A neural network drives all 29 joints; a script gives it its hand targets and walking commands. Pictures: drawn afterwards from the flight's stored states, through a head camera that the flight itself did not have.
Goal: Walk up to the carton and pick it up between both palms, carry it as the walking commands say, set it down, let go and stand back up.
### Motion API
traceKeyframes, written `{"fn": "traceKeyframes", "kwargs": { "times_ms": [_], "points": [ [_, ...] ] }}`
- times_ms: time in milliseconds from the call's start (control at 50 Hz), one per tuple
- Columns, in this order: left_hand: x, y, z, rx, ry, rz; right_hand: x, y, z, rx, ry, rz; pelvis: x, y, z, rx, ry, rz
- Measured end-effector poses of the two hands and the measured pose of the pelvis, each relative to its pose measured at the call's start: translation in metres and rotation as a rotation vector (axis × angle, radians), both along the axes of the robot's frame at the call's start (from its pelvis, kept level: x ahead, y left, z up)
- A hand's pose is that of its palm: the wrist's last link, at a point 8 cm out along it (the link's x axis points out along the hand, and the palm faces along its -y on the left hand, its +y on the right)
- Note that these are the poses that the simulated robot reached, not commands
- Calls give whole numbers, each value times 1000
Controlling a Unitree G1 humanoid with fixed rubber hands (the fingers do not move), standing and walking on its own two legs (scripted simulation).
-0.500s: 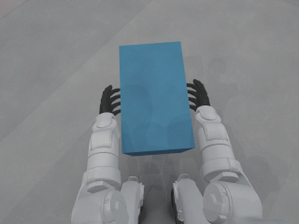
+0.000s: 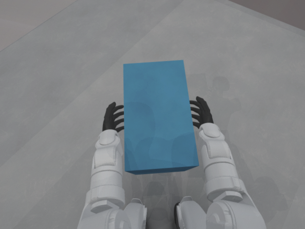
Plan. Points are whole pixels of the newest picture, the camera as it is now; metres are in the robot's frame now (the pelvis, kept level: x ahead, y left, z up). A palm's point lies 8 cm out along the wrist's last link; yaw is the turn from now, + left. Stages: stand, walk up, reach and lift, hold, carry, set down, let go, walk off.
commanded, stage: reach and lift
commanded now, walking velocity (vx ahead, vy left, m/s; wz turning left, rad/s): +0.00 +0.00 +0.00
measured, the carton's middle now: (157, 123) +0.42 +0.02 -0.09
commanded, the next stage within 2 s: none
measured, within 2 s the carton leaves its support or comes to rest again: neither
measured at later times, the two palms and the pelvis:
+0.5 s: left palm (103, 124) +0.35 +0.14 +0.05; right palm (213, 119) +0.36 -0.11 +0.04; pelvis +0.02 +0.00 +0.04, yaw +0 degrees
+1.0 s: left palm (93, 119) +0.33 +0.14 +0.11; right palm (223, 113) +0.35 -0.11 +0.11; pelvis +0.03 +0.00 +0.06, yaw +0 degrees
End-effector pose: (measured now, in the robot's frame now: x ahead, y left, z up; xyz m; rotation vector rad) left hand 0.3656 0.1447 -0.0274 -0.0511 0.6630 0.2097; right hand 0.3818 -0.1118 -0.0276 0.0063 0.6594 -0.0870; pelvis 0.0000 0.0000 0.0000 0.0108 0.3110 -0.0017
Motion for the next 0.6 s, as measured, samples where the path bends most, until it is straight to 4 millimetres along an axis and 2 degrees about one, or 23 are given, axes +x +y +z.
{"fn": "traceKeyframes", "kwargs": {
  "times_ms": [260, 600],
  "points": [
    [-9, 0, 37, 11, -7, -7, -10, 0, 36, 1, -8, 3, 6, 1, 26, 1, -91, -1],
    [-15, -3, 90, 37, -11, -43, -20, -3, 87, -15, -14, 5, 21, 0, 51, -2, -232, 3]
  ]
}}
